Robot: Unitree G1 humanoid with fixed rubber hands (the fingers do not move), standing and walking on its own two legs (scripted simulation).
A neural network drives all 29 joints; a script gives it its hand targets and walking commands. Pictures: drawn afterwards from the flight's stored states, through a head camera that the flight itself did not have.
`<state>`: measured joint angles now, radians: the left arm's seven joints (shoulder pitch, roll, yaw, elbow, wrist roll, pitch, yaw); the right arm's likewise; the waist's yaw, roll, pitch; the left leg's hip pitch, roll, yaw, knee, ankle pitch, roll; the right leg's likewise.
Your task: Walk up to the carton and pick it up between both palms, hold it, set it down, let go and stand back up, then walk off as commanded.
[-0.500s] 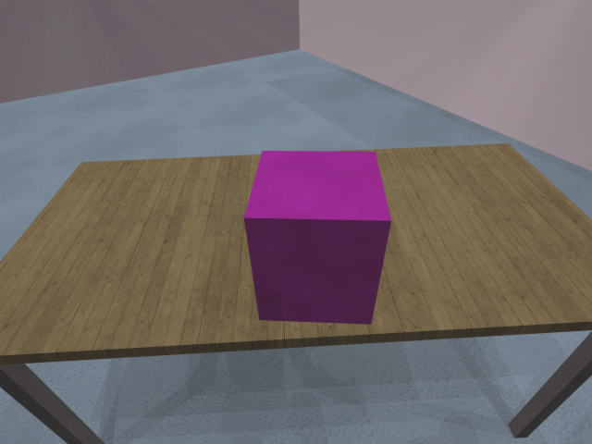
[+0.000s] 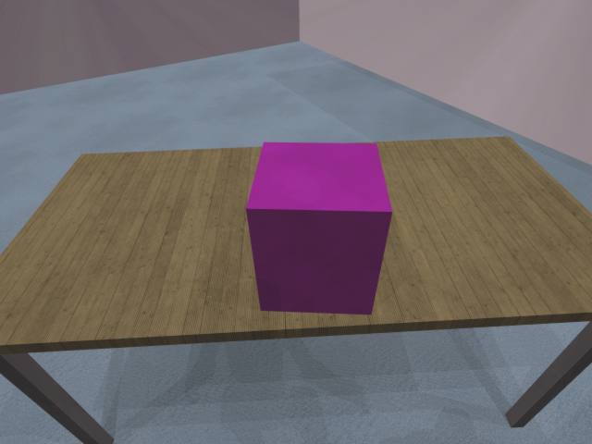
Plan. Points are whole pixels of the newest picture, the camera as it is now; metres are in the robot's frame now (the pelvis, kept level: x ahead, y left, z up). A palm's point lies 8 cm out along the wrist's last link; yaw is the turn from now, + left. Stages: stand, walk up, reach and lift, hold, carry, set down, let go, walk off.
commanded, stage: stand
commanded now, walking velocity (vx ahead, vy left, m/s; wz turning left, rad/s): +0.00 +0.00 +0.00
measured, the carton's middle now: (317, 228) +0.51 -0.01 +0.03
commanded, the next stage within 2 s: walk off in 0.30 s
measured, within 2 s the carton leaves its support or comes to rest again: neither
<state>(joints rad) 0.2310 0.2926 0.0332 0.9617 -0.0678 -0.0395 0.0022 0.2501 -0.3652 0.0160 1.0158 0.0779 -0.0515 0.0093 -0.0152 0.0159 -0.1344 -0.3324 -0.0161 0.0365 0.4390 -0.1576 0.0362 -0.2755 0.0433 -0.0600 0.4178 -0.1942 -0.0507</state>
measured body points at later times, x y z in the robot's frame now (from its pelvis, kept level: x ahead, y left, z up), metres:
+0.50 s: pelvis +0.00 +0.00 +0.00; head -0.03 +0.00 +0.45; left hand +0.08 +0.28 -0.13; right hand +0.06 -0.30 -0.12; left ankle +0.04 +0.09 -0.74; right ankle +0.01 -0.09 -0.74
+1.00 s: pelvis -0.09 +0.04 -0.01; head -0.06 +0.07 +0.43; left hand +0.02 +0.32 -0.15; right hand -0.03 -0.28 -0.11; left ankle -0.05 +0.11 -0.74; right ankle -0.02 -0.09 -0.72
